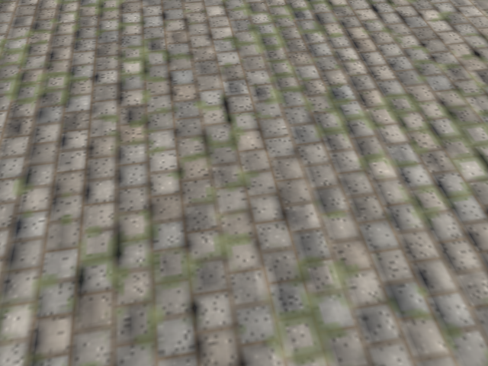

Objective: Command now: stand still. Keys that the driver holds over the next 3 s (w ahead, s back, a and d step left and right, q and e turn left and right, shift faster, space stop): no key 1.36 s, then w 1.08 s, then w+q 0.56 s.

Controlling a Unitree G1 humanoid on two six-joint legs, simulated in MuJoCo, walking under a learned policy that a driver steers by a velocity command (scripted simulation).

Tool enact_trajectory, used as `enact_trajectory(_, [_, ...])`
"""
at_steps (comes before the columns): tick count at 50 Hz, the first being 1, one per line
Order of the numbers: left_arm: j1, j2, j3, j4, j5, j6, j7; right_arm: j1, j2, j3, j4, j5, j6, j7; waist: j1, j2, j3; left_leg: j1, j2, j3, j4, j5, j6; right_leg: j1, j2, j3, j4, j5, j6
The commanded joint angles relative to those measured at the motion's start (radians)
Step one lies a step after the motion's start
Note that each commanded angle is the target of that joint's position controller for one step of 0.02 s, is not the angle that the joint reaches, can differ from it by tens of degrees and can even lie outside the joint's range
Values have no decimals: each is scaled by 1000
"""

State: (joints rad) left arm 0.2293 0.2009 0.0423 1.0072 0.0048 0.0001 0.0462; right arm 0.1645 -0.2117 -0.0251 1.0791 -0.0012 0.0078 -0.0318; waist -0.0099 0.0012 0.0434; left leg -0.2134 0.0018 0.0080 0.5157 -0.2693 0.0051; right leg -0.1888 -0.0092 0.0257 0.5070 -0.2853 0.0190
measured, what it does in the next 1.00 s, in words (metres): stands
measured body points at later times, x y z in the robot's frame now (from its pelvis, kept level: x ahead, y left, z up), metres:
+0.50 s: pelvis +0.00 +0.00 +0.00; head +0.01 +0.00 +0.45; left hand +0.00 +0.24 -0.16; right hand +0.02 -0.24 -0.16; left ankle +0.01 +0.12 -0.74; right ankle -0.01 -0.13 -0.74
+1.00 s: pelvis +0.00 +0.00 +0.00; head +0.01 +0.00 +0.45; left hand -0.01 +0.23 -0.16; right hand +0.00 -0.23 -0.16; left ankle +0.01 +0.12 -0.74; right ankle -0.01 -0.13 -0.74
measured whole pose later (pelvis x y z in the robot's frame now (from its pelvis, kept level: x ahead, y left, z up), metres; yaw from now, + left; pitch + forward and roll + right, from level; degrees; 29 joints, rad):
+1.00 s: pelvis +0.00 +0.00 +0.00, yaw +0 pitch -1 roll +0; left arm 0.29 0.16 0.01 1.13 0.00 -0.01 0.05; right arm 0.27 -0.17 -0.01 1.10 0.00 0.00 -0.04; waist 0.00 0.00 0.04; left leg -0.23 0.00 0.01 0.50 -0.26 0.01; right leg -0.20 -0.02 0.02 0.49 -0.27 0.02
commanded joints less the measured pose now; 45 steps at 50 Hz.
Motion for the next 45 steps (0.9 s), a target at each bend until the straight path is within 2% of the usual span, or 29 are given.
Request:
enact_trajectory(1, [30, 93, 14, -7, 0, -8, 4, 13, -99, -15, -21, 0, -8, -4, 1, -1, -7, -2, 28, -30, -104, 99, 23, -29, -12, 4, -88, 134, -20])
enact_trajectory(19, [83, 63, -7, 84, -3, -10, 4, 89, -71, -5, 9, 2, -10, -7, 5, 0, 11, -11, 22, -29, -121, 76, 25, -52, -7, -5, -106, 97, -19])
enact_trajectory(45, [128, 47, -18, 111, -6, -9, 5, 163, -47, 1, 9, 4, -13, -10, 9, 0, 17, -10, 18, -25, -114, 114, 25, -58, -6, -9, -104, 114, -19])
Next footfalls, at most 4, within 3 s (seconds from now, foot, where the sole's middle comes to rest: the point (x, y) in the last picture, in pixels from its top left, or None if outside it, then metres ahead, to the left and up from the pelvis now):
2.08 left None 0.44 0.09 -0.77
2.60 right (301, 285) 0.76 -0.15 -0.77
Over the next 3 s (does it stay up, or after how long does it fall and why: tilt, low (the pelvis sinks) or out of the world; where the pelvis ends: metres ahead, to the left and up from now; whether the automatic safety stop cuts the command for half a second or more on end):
stays up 0.77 -0.04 0.01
